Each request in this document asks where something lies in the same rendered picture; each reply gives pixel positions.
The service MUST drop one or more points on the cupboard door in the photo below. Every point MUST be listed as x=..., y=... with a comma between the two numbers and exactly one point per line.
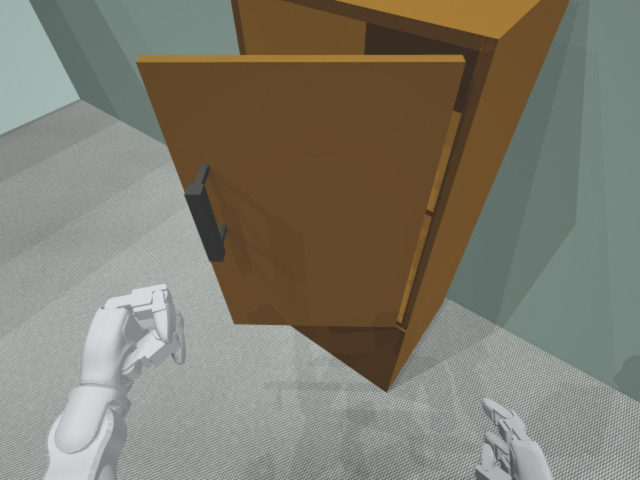
x=321, y=168

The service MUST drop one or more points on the left robot hand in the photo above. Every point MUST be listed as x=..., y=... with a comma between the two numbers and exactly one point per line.
x=107, y=356

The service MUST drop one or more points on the handle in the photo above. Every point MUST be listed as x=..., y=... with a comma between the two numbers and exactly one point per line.
x=203, y=216

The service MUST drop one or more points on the robot left forearm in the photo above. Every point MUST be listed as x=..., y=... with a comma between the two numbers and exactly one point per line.
x=86, y=440

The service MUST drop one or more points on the right robot hand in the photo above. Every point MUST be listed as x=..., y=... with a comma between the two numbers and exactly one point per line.
x=522, y=460

